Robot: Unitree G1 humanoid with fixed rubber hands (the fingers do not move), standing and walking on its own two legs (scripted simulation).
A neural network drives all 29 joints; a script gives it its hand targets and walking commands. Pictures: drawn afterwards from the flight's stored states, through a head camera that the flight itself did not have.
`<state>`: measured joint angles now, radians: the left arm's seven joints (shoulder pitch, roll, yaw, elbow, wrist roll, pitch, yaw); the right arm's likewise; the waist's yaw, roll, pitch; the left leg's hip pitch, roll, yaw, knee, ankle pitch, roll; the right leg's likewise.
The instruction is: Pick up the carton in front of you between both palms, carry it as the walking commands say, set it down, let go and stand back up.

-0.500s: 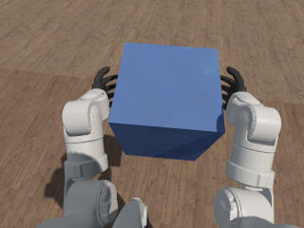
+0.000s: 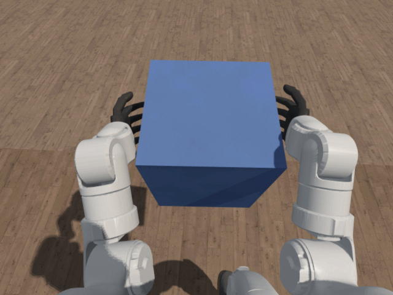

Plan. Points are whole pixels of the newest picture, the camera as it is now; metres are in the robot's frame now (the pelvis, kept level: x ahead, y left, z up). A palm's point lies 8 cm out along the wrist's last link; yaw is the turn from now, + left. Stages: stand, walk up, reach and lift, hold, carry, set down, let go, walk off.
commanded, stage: carry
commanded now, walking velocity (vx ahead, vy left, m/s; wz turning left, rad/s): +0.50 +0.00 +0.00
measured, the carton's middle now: (206, 143) +0.38 -0.01 +0.09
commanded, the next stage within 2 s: none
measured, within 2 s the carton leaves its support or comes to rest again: neither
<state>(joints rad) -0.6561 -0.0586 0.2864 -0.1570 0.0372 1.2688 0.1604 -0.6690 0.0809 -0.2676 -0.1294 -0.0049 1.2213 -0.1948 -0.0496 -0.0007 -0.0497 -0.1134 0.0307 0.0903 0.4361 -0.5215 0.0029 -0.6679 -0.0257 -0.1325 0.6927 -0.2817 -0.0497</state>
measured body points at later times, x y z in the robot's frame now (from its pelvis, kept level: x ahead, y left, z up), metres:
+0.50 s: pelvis +0.33 +0.03 +0.03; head +0.35 +0.03 +0.48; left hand +0.71 +0.16 +0.18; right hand +0.69 -0.14 +0.18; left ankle +0.41 +0.10 -0.68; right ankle +0.18 -0.09 -0.59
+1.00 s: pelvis +0.63 -0.02 +0.07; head +0.67 -0.01 +0.52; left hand +0.98 +0.17 +0.19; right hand +1.02 -0.13 +0.20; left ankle +0.52 +0.09 -0.55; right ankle +0.69 -0.09 -0.65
